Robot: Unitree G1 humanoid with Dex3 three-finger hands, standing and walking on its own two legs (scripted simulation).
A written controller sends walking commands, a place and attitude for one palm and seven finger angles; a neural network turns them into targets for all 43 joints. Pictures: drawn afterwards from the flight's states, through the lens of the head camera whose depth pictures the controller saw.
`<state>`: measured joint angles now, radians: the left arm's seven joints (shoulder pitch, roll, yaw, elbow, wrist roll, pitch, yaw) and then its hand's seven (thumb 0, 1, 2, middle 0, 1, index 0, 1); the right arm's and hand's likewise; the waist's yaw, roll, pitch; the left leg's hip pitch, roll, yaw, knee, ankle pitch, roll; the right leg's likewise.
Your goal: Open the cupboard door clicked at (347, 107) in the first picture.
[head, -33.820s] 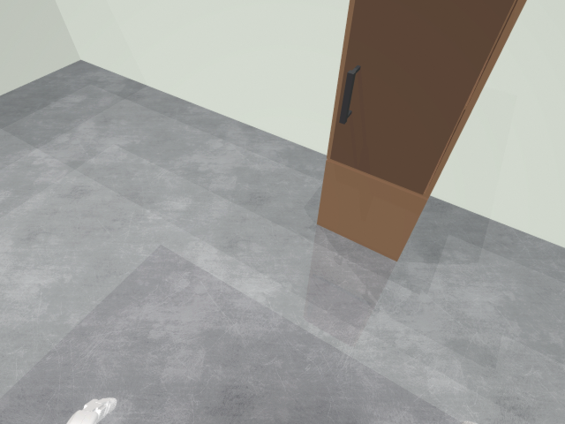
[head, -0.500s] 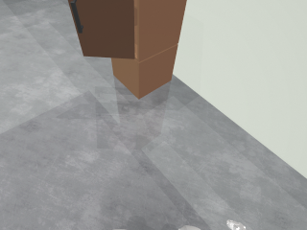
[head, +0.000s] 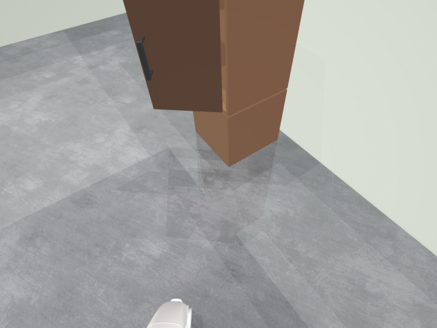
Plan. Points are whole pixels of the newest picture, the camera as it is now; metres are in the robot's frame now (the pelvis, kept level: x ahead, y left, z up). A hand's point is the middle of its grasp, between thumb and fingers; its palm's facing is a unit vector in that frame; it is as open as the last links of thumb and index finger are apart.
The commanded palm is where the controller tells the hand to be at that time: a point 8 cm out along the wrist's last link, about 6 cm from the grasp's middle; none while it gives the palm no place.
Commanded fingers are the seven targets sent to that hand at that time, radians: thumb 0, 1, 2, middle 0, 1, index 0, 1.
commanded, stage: take the last steps up to it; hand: left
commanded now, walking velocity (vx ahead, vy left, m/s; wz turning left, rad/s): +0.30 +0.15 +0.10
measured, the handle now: (145, 59) +1.07 +0.36 -0.07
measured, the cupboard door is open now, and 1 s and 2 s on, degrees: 49 49 49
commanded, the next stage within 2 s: come to a stop and stand still in 1.10 s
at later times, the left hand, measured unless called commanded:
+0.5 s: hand (101, 276) +0.25 +0.31 -0.17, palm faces +0.07 -0.98 -0.20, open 7.3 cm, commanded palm none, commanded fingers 0.00 0.90 0.90 -0.20 -0.30 -0.20 -0.30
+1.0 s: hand (132, 211) +0.43 +0.28 -0.17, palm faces +0.01 -0.97 -0.22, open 7.1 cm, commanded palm none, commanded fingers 0.00 0.90 0.90 -0.20 -0.30 -0.20 -0.30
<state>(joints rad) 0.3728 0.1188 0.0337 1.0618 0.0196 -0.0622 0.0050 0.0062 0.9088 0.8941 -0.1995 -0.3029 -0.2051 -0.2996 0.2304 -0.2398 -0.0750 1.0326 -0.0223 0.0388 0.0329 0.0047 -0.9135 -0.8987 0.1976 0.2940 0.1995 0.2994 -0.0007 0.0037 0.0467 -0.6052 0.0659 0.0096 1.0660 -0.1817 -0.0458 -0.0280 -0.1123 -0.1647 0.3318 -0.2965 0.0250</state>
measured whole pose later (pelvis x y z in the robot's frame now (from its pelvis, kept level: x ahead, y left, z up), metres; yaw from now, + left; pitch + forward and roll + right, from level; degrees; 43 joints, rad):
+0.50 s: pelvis +0.18 +0.12 -0.01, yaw +0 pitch +0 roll +1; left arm 0.18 0.18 0.07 1.00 0.03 -0.01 0.00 0.01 0.92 0.89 -0.19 -0.30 -0.20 -0.30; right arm 0.24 -0.18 -0.04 1.01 -0.02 -0.07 -0.02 -0.02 -0.94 -0.90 0.20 0.29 0.21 0.30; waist 0.02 -0.03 0.04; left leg -0.16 -0.05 0.20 0.36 -0.21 0.10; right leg -0.62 -0.12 -0.06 1.12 -0.22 0.02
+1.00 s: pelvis +0.36 +0.09 -0.01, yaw -2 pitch +1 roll +0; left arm 0.22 0.17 0.07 1.02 0.01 -0.07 0.02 -0.03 0.96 0.89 -0.20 -0.30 -0.21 -0.30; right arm 0.29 -0.15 -0.04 1.09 -0.02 -0.02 -0.01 0.00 -0.91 -0.90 0.20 0.29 0.20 0.30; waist -0.02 0.00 0.08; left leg -0.48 0.08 0.04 0.98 -0.33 -0.02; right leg -0.18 -0.01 -0.14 0.41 -0.25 -0.04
